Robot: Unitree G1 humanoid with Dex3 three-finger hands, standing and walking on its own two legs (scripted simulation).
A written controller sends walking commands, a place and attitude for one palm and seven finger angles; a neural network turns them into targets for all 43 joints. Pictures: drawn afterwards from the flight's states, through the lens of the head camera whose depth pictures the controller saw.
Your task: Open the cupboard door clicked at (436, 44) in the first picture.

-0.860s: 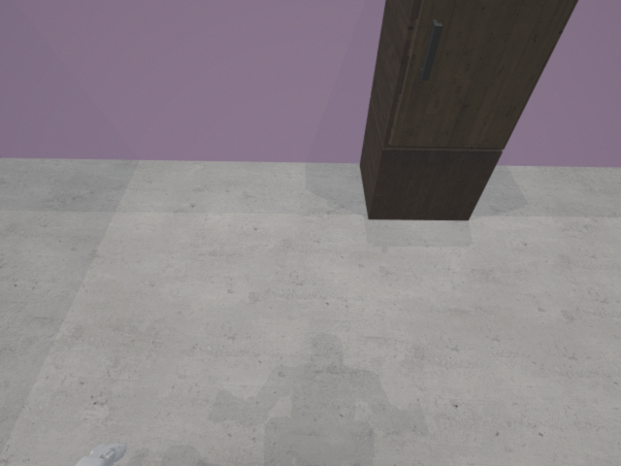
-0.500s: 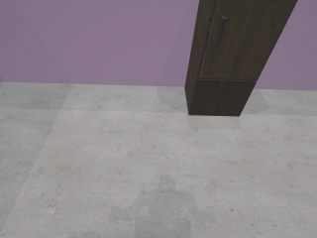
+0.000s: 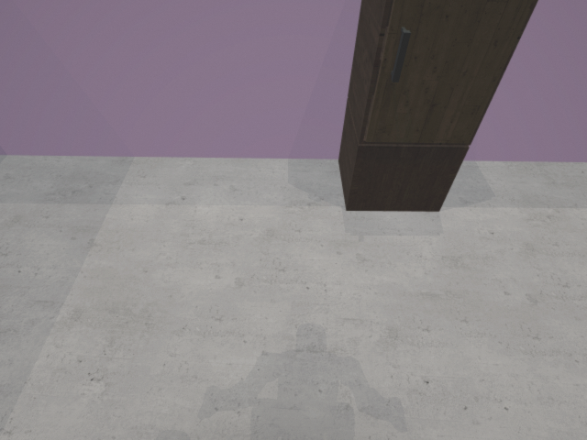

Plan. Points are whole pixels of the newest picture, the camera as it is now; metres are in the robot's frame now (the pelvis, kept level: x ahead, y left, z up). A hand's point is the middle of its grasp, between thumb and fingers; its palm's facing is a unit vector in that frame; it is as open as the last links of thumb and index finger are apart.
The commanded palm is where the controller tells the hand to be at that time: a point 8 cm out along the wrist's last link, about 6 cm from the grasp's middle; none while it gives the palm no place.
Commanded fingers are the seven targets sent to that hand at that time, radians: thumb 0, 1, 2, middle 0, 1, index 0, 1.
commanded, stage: look at it before walking up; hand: left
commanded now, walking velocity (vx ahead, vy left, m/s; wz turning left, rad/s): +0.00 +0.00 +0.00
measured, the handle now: (399, 54) +1.24 -0.28 +0.00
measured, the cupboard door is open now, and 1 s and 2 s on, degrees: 0 0 0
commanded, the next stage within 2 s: walk to a spot facing it in 0.58 s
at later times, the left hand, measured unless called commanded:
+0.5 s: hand out of the picture +0.07 +0.24 -0.16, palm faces -0.04 -0.94 -0.33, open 7.4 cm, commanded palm none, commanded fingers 0.00 0.90 0.90 -0.20 -0.30 -0.20 -0.30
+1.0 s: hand out of the picture +0.08 +0.20 -0.18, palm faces -0.13 -0.95 -0.28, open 7.4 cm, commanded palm none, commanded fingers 0.00 0.90 0.90 -0.20 -0.30 -0.20 -0.30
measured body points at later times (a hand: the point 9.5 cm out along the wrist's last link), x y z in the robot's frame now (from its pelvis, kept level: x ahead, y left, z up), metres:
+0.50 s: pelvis +0.00 -0.01 +0.00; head +0.01 +0.00 +0.45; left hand +0.08 +0.29 -0.13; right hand +0.08 -0.30 -0.13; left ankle +0.01 +0.11 -0.74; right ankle +0.01 -0.13 -0.74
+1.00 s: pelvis +0.00 -0.01 -0.02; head +0.02 -0.02 +0.43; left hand +0.08 +0.25 -0.16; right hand +0.05 -0.28 -0.16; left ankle +0.01 +0.11 -0.74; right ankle +0.00 -0.12 -0.74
